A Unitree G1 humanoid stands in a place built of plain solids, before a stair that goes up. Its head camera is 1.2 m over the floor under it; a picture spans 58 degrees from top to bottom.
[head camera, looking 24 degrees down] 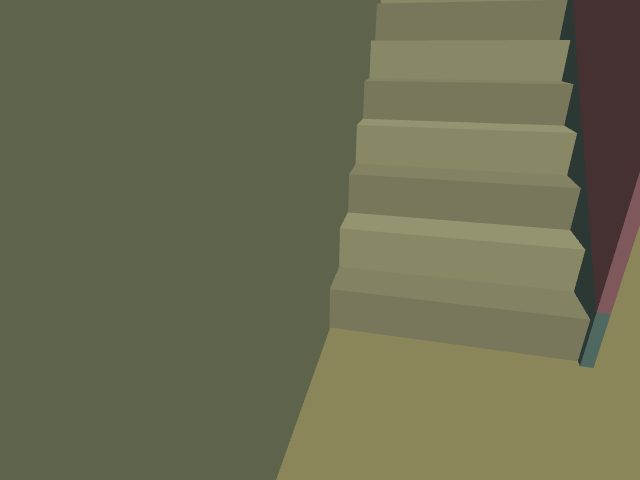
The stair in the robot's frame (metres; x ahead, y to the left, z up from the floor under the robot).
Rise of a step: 0.21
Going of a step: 0.22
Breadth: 1.06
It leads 13 degrees to the right of straight ahead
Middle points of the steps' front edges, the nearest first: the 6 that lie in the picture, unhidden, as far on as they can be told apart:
1.57 -0.56 0.21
1.78 -0.61 0.41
2.00 -0.66 0.62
2.22 -0.71 0.83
2.43 -0.76 1.03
2.65 -0.81 1.24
